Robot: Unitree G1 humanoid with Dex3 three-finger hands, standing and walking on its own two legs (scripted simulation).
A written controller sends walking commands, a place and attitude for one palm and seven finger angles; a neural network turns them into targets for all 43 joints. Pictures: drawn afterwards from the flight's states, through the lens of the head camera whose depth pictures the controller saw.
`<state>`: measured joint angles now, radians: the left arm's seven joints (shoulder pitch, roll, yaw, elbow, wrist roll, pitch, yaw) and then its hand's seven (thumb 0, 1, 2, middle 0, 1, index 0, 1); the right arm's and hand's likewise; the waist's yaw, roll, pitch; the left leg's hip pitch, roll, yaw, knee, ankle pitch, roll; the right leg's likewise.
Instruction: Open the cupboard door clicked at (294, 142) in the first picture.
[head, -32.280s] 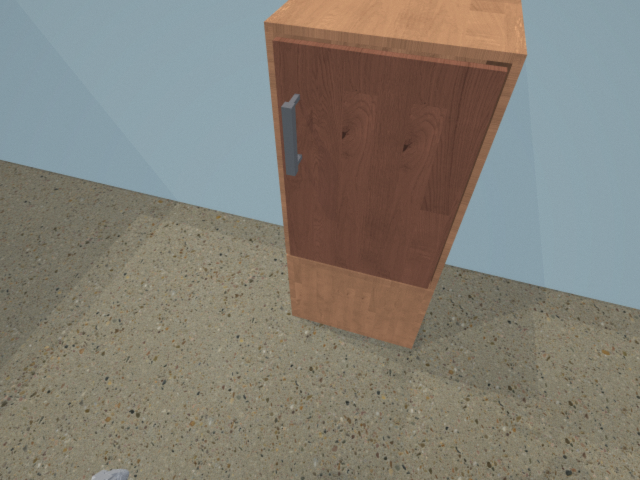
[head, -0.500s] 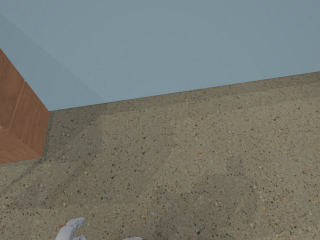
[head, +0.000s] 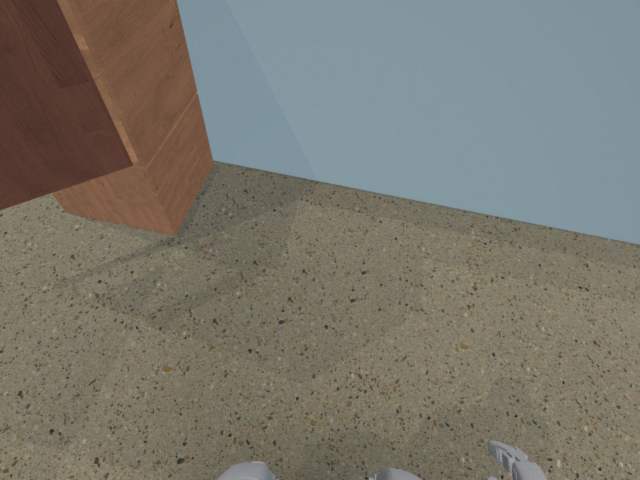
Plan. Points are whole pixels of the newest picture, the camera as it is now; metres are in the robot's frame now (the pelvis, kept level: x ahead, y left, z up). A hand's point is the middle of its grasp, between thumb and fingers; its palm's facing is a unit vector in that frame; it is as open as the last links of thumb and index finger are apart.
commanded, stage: turn to face it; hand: left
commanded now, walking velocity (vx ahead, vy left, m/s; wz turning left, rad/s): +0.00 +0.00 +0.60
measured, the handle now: out of the picture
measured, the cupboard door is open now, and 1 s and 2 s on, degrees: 44 44 44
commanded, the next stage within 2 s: take the last steps up to it in 0.92 s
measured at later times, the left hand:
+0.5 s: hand out of the picture +0.05 +0.16 -0.13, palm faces +0.27 -0.92 -0.27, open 7.4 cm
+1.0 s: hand out of the picture -0.05 +0.19 -0.15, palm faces +0.52 -0.82 -0.24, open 7.4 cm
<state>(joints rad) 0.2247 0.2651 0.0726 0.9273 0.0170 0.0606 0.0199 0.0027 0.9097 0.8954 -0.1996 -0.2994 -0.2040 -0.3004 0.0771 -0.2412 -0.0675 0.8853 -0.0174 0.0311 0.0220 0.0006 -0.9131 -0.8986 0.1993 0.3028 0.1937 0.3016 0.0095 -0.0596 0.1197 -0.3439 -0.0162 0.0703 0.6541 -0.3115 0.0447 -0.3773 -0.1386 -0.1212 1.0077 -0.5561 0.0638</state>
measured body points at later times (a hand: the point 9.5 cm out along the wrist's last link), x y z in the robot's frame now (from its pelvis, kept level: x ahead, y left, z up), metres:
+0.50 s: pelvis +0.01 -0.05 +0.02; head +0.07 -0.06 +0.46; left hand +0.04 +0.21 -0.11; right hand +0.14 -0.28 -0.14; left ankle -0.04 +0.08 -0.64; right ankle +0.02 -0.16 -0.72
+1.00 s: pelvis +0.01 -0.02 +0.02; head +0.04 +0.02 +0.47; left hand -0.07 +0.24 -0.13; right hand +0.21 -0.17 -0.12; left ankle -0.03 +0.07 -0.72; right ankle +0.06 -0.16 -0.66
